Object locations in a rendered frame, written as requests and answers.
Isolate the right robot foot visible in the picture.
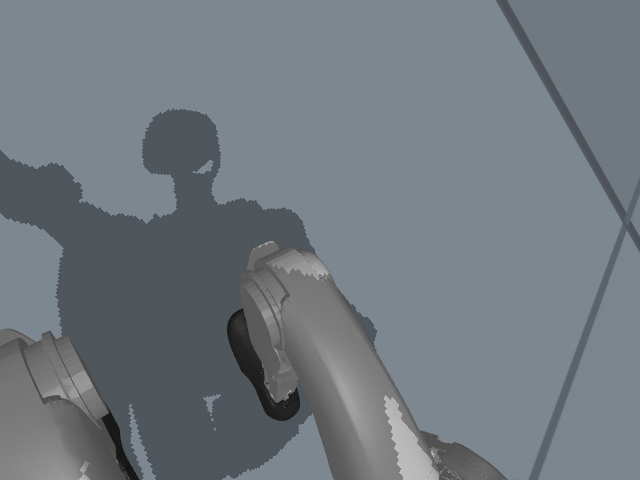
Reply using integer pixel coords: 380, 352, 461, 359
227, 309, 300, 421

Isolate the right robot hand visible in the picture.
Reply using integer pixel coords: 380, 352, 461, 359
420, 430, 508, 480

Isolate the left robot foot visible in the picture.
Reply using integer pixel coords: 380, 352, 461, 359
101, 403, 139, 480

